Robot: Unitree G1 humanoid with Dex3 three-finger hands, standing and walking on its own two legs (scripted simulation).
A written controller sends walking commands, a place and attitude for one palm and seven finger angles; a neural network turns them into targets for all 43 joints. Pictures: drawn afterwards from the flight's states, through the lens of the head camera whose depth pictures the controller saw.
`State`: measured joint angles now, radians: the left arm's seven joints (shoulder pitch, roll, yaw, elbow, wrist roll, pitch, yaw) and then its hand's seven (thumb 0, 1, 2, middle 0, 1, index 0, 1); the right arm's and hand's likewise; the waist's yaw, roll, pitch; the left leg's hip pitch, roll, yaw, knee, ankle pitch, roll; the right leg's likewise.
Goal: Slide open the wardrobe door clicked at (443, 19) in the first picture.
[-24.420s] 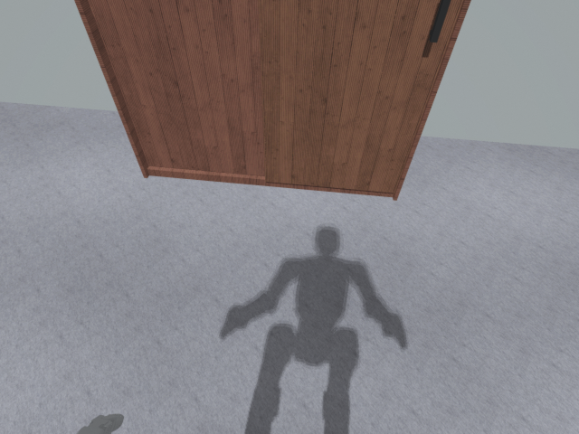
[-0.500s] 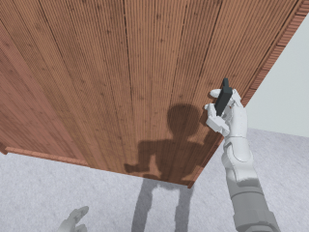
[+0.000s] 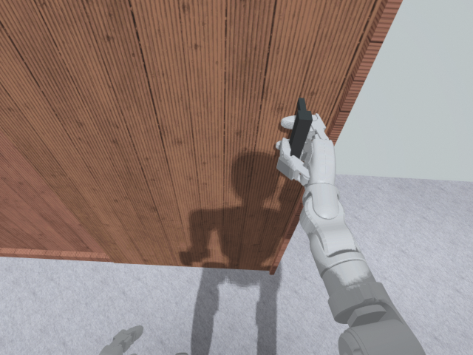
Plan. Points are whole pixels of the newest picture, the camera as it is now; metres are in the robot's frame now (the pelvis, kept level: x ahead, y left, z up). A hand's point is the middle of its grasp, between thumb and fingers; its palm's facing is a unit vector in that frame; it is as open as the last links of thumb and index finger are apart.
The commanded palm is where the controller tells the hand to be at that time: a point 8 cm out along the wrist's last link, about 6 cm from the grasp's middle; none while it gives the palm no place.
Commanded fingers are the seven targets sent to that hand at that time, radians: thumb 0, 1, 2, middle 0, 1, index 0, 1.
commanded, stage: tug the door sideways, standing still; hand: right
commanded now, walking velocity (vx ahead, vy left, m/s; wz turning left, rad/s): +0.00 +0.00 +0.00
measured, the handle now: (294, 138) +0.47 -0.07 +0.10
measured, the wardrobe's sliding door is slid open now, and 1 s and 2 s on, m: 0.00 0.04 0.29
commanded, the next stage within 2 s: step sideways, sliding the door along in 0.20 s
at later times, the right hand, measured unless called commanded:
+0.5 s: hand (269, 159) +0.41 -0.03 +0.10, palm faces -0.13 +0.99 -0.10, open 6.0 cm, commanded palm +0.40 -0.06 +0.10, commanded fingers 0.00 -0.90 -0.90 0.45 1.40 0.45 1.40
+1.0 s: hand (258, 157) +0.42 -0.01 +0.10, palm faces +0.01 +0.99 -0.11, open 6.1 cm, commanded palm +0.40 +0.01 +0.10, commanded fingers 0.00 -0.90 -0.90 0.45 1.40 0.45 1.40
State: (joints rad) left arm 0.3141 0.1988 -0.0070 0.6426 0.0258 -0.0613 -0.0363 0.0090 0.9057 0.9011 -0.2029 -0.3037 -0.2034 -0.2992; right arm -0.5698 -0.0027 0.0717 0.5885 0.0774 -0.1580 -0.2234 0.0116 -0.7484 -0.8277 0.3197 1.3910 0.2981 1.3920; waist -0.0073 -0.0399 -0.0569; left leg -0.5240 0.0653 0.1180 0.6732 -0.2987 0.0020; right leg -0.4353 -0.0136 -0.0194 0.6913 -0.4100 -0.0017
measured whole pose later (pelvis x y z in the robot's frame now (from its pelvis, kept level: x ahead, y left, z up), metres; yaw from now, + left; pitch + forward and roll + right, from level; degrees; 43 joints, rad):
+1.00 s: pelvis +0.00 +0.10 +0.01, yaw +1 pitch -2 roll +1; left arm 0.11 0.19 0.00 0.64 -0.01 -0.01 0.07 0.01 0.91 0.90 -0.20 -0.30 -0.20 -0.30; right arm -0.65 -0.15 0.07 0.59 0.09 -0.10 -0.10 0.01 -0.74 -0.86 0.39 1.37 0.24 1.40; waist -0.08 -0.03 0.20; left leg -0.46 0.02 0.02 0.97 -0.45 0.00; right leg -0.28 -0.18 -0.07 0.62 -0.30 0.08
